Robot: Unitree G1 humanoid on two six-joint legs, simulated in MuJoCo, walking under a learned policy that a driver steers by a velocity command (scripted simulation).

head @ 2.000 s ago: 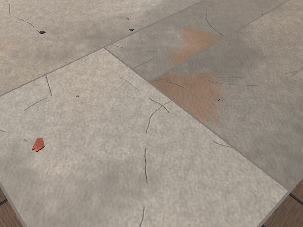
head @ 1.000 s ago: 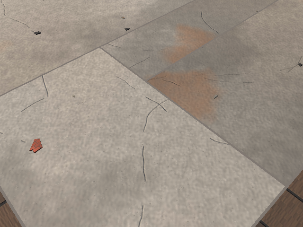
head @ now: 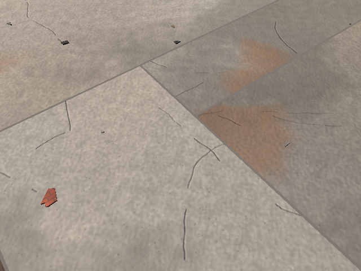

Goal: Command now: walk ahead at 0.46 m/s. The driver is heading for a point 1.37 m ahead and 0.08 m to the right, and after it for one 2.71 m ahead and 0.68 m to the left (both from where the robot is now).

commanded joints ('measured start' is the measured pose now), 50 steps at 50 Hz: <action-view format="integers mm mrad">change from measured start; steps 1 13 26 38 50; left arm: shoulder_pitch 27 -95 -555 -258 -139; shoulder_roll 176 103 99 164 194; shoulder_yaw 39 40 33 59 61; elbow -25 -134 -283 -214 -142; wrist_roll -8 -15 -11 8 2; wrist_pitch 1 -13 -18 -27 -23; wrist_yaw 7 1 -34 -46 -12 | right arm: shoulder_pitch -103 174 416 264 25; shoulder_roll -72 -80 -164 -152 -64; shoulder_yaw -11 -24 -38 -30 -29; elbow -91 51 133 57 -22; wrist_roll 2 -36 -14 6 -19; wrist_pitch -21 -40 -8 -41 3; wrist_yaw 16 15 -38 -33 -29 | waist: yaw -55 -59 -173 -40 -47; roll -109 33 15 -80 -85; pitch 132 -42 81 -102 42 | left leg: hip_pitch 30 437 626 -68 -18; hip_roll -26 137 130 23 36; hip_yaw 9 -254 -88 -93 -33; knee -74 -485 -504 644 45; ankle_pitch -13 -92 -21 -348 109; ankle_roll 37 208 167 31 -27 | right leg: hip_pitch -76 -675 -830 -126 -265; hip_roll -291 -190 -131 -330 -217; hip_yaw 92 134 50 415 105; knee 2 1051 420 92 -50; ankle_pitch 478 55 423 169 346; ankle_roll -136 -43 6 -215 -175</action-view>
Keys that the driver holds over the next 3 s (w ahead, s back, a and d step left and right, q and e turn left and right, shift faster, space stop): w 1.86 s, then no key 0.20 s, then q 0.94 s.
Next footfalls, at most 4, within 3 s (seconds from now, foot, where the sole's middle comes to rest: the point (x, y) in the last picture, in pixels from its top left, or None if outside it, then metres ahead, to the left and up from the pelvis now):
0.10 left None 0.26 0.13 -0.77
0.66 right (234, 249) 0.57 -0.10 -0.77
1.22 left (178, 173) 0.88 0.13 -0.77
1.76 right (233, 123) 1.19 -0.11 -0.77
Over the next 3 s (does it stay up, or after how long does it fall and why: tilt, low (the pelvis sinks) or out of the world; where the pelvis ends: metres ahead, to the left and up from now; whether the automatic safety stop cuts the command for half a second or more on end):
stays up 1.26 -0.02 0.01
